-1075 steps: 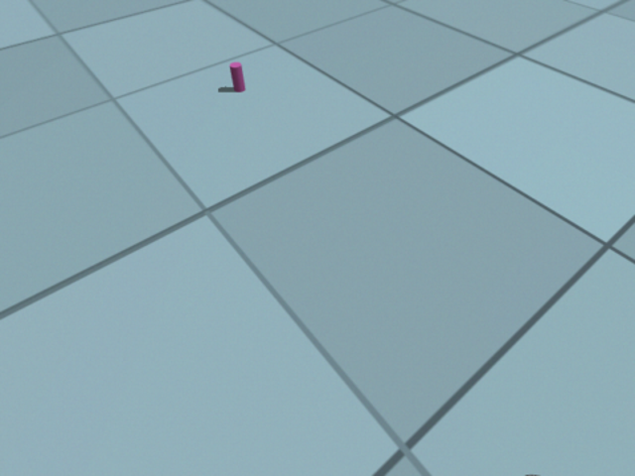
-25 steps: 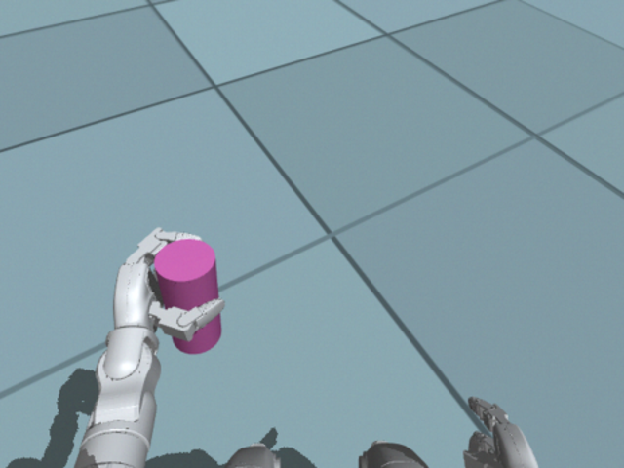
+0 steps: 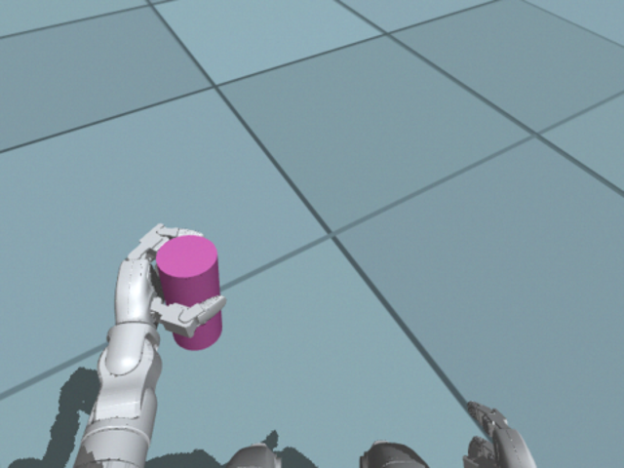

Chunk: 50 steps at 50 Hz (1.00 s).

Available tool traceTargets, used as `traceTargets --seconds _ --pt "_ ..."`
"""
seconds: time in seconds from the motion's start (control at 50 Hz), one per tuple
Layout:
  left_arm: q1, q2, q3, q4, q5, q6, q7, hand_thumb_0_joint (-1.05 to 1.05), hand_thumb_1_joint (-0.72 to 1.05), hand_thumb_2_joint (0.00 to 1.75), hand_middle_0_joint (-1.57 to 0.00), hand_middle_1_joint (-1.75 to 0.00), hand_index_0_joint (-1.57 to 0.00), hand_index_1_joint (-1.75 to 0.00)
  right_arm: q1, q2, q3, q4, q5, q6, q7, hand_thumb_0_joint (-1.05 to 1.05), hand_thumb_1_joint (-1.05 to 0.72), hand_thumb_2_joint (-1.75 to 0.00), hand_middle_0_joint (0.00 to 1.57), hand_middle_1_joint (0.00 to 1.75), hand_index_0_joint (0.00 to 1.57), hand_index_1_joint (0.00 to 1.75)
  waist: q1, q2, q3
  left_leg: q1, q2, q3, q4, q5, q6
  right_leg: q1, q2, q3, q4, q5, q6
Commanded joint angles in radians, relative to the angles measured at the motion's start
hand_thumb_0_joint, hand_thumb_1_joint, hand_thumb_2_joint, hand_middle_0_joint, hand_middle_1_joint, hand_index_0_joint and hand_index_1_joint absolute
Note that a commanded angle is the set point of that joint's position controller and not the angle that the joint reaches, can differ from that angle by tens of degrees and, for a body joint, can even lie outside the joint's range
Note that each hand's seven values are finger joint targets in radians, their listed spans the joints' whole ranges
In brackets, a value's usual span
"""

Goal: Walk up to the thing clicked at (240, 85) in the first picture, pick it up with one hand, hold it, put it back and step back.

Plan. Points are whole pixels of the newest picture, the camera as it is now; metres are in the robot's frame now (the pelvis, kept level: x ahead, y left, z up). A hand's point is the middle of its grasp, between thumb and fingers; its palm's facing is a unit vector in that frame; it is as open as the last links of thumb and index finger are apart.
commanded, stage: hold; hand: left
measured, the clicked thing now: (193, 296) +0.32 +0.17 +0.02
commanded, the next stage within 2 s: crouch in 0.16 s
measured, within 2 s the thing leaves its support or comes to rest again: neither
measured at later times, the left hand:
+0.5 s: hand (192, 294) +0.32 +0.17 +0.02, palm faces +0.12 -0.99 -0.01, open 10.5 cm
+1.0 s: hand (216, 338) +0.35 +0.19 -0.22, palm faces +0.17 -0.99 -0.04, open 10.5 cm
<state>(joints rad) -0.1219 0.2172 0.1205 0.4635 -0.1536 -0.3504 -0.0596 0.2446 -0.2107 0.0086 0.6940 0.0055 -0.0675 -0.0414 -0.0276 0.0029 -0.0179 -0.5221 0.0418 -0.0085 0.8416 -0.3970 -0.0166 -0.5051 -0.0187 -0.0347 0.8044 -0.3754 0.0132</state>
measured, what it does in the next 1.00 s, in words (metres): lowers itself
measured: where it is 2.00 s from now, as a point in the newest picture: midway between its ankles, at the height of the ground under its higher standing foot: outside the picture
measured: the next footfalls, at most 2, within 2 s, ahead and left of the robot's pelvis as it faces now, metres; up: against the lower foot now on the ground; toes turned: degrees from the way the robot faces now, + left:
none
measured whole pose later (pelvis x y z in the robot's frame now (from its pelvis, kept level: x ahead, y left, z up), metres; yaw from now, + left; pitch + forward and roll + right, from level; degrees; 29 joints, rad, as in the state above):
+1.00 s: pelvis -0.03 +0.00 -0.19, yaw -2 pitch +31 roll -3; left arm -0.38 0.26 0.30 0.85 -0.15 -0.75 -0.07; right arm 0.12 -0.25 -0.02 0.72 -0.07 -0.07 0.05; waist -0.07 0.00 -0.19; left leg -1.60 0.04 -0.06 1.72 -0.67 -0.02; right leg -1.58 -0.02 -0.04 1.68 -0.65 0.00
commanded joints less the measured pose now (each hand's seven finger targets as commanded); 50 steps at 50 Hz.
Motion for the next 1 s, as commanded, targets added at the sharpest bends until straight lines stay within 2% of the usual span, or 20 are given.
traceTargets --seconds 0.0,0.06,0.08,0.14,0.18,0.24,0.26,0.38,0.44,0.46,0.5,0.52,0.6,0.66,0.68,0.74,0.8,0.82,0.94,0.98 --pt "-0.325 0.118 0.071 -0.294 -0.05 -0.117 -0.015 0.0 0.11 1.23 -1.22 -1.38 -1.22 -1.39 -0.03 -0.145 -0.056 -0.122 0.005 -0.039 -0.008 0.0 -0.91 -0.91 0.2 0.3 0.2 0.3 0.003 0.041 -0.302 0.135 -0.037 0.004 -0.137 0.186 0.015 0.122 0.024 -0.005 -0.118 0.216 -0.022" --pt "-0.36 0.154 0.071 -0.371 -0.043 -0.123 -0.016 0.0 0.11 1.2 -1.22 -1.37 -1.22 -1.38 -0.03 -0.146 -0.058 -0.13 0.007 -0.038 -0.009 0.0 -0.91 -0.9 0.2 0.3 0.2 0.3 0.006 0.066 -0.339 0.159 -0.037 0.003 -0.137 0.208 0.012 0.131 0.025 -0.007 -0.117 0.229 -0.025" --pt "-0.315 0.123 0.048 -0.335 -0.043 -0.12 -0.02 0.0 0.11 1.21 -1.21 -1.37 -1.22 -1.38 -0.03 -0.145 -0.056 -0.134 0.007 -0.038 -0.007 0.0 -0.91 -0.91 0.2 0.3 0.2 0.3 0.0 0.046 -0.323 0.152 -0.035 0.001 -0.137 0.213 0.012 0.133 0.027 -0.009 -0.115 0.233 -0.024" --pt "-0.38 0.139 0.074 -0.395 -0.053 -0.127 -0.008 0.0 0.08 1.19 -1.2 -1.35 -1.21 -1.36 -0.019 -0.144 -0.056 -0.126 0.006 -0.045 -0.006 0.0 -0.91 -0.9 0.2 0.3 0.2 0.3 -0.003 0.054 -0.354 0.165 -0.033 0.002 -0.129 0.234 0.013 0.133 0.027 -0.007 -0.108 0.257 -0.024" --pt "-0.371 0.116 0.058 -0.356 -0.053 -0.121 -0.001 0.0 0.1 1.19 -1.2 -1.36 -1.21 -1.36 -0.027 -0.14 -0.049 -0.124 0.005 -0.045 -0.009 0.0 -0.91 -0.9 0.2 0.3 0.2 0.3 -0.014 0.038 -0.299 0.144 -0.036 0.003 -0.135 0.193 0.017 0.112 0.025 -0.005 -0.12 0.227 -0.02" --pt "-0.374 0.147 0.094 -0.347 -0.047 -0.13 0.009 0.0 0.12 1.25 -1.2 -1.37 -1.2 -1.39 -0.033 -0.139 -0.05 -0.115 0.004 -0.048 -0.013 0.0 -0.9 -0.91 0.2 0.3 0.2 0.3 -0.004 0.034 -0.286 0.128 -0.038 0.003 -0.138 0.161 0.019 0.106 0.021 -0.004 -0.123 0.197 -0.02" --pt "-0.385 0.14 0.07 -0.392 -0.041 -0.135 0.01 0.0 0.13 1.17 -1.21 -1.29 -1.22 -1.31 -0.04 -0.132 -0.046 -0.123 0.002 -0.047 -0.011 0.0 -0.89 -0.91 0.2 0.3 0.2 0.3 -0.002 0.067 -0.287 0.12 -0.041 0.008 -0.138 0.152 0.017 0.102 0.019 -0.001 -0.122 0.192 -0.022" --pt "-0.346 0.098 0.08 -0.212 -0.034 -0.142 0.018 0.0 0.1 1.23 -1.19 -1.35 -1.21 -1.36 -0.043 -0.133 -0.053 -0.105 -0.005 -0.044 0.0 0.0 -0.9 -0.91 0.2 0.3 0.2 0.3 -0.007 0.012 -0.237 0.049 -0.039 0.004 -0.106 0.128 0.023 0.05 0.016 -0.003 -0.099 0.174 -0.019" --pt "-0.341 0.058 0.063 -0.102 -0.033 -0.169 0.003 0.0 0.1 1.24 -1.2 -1.37 -1.22 -1.37 -0.039 -0.143 -0.064 -0.097 -0.01 -0.044 0.013 0.0 -0.89 -0.91 0.2 0.3 0.2 0.3 -0.028 -0.01 -0.21 -0.003 -0.035 -0.002 -0.072 0.099 0.026 -0.031 0.019 -0.007 -0.06 0.149 -0.021" --pt "-0.363 0.102 0.093 -0.126 -0.026 -0.187 0.002 0.0 0.11 1.25 -1.21 -1.38 -1.23 -1.38 -0.035 -0.149 -0.072 -0.095 -0.011 -0.043 0.018 0.0 -0.89 -0.9 0.2 0.3 0.2 0.3 -0.013 0.014 -0.242 -0.017 -0.036 0.0 -0.052 0.11 0.023 -0.041 0.017 -0.006 -0.04 0.156 -0.025" --pt "-0.361 0.072 0.073 -0.025 -0.014 -0.222 -0.014 0.0 0.1 1.24 -1.21 -1.38 -1.23 -1.38 -0.04 -0.153 -0.077 -0.092 -0.018 -0.044 0.031 0.0 -0.89 -0.9 0.2 0.3 0.2 0.3 -0.026 -0.005 -0.226 -0.082 -0.034 -0.012 -0.007 0.074 0.022 -0.123 0.022 -0.01 0.017 0.116 -0.03" --pt "-0.383 0.105 0.112 -0.05 -0.016 -0.253 -0.016 0.0 0.11 1.24 -1.22 -1.4 -1.25 -1.39 -0.041 -0.154 -0.082 -0.094 -0.021 -0.045 0.038 0.0 -0.89 -0.9 0.2 0.3 0.2 0.3 -0.011 0.013 -0.25 -0.113 -0.037 -0.014 0.02 0.054 0.021 -0.145 0.02 -0.008 0.047 0.094 -0.032" --pt "-0.414 0.106 0.138 0.01 -0.025 -0.354 -0.026 0.0 0.13 1.24 -1.22 -1.4 -1.25 -1.39 -0.034 -0.161 -0.085 -0.104 -0.033 -0.049 0.055 0.0 -0.89 -0.9 0.2 0.3 0.2 0.3 -0.022 0.043 -0.408 -0.202 -0.043 -0.021 0.151 0.025 0.018 -0.265 0.024 -0.006 0.176 0.061 -0.036" --pt "-0.495 0.175 0.179 -0.017 -0.021 -0.436 -0.019 0.0 0.12 1.23 -1.2 -1.38 -1.23 -1.38 -0.034 -0.166 -0.084 -0.09 -0.044 -0.053 0.058 0.0 -0.9 -0.9 0.2 0.3 0.2 0.3 -0.027 0.079 -0.523 -0.323 -0.048 -0.022 0.295 0.009 0.023 -0.386 0.023 0.011 0.293 0.04 -0.039" --pt "-0.461 0.11 0.126 0.068 -0.025 -0.448 -0.028 0.0 0.1 1.22 -1.21 -1.38 -1.23 -1.37 -0.041 -0.165 -0.079 -0.09 -0.046 -0.056 0.061 0.0 -0.9 -0.9 0.2 0.3 0.2 0.3 -0.047 0.051 -0.508 -0.371 -0.047 -0.03 0.334 -0.011 0.025 -0.45 0.029 0.004 0.337 0.021 -0.04" --pt "-0.565 0.186 0.164 0.038 -0.02 -0.511 -0.028 0.0 0.1 1.2 -1.17 -1.33 -1.18 -1.33 -0.049 -0.186 -0.083 -0.081 -0.058 -0.061 0.063 0.0 -0.9 -0.9 0.2 0.3 0.2 0.3 -0.036 0.122 -0.624 -0.455 -0.044 -0.04 0.458 0.013 0.025 -0.582 0.026 0.02 0.458 0.018 -0.045" --pt "-0.589 0.209 0.168 0.031 -0.012 -0.534 -0.022 0.0 0.06 1.18 -1.14 -1.29 -1.15 -1.29 -0.042 -0.204 -0.085 -0.073 -0.069 -0.049 0.068 0.0 -0.89 -0.9 0.2 0.3 0.2 0.3 -0.031 0.154 -0.692 -0.501 -0.039 -0.048 0.529 0.045 0.019 -0.665 0.027 0.027 0.541 0.022 -0.05" --pt "-0.606 0.247 0.211 0.018 -0.009 -0.541 -0.01 0.0 0.07 1.19 -1.15 -1.3 -1.15 -1.31 -0.033 -0.204 -0.091 -0.065 -0.073 -0.043 0.069 0.0 -0.89 -0.9 0.2 0.3 0.2 0.3 -0.025 0.161 -0.721 -0.527 -0.04 -0.045 0.559 0.044 0.019 -0.673 0.027 0.036 0.561 0.021 -0.049" --pt "-0.534 0.226 0.248 0.112 -0.031 -0.531 -0.017 0.0 0.14 1.29 -1.21 -1.4 -1.22 -1.4 -0.029 -0.223 -0.091 -0.041 -0.076 -0.015 0.086 0.0 -0.91 -0.91 0.2 0.3 0.2 0.3 -0.018 0.116 -0.837 -0.664 -0.043 -0.05 0.722 0.151 0.029 -0.752 0.032 0.02 0.723 0.119 -0.046" --pt "-0.51 0.182 0.217 0.179 -0.026 -0.526 -0.035 0.0 0.13 1.29 -1.24 -1.41 -1.25 -1.42 -0.028 -0.221 -0.09 -0.028 -0.078 -0.012 0.092 0.0 -0.92 -0.91 0.2 0.3 0.2 0.3 -0.04 0.056 -0.817 -0.76 -0.044 -0.044 0.784 0.147 0.038 -0.765 0.033 0.027 0.757 0.143 -0.038"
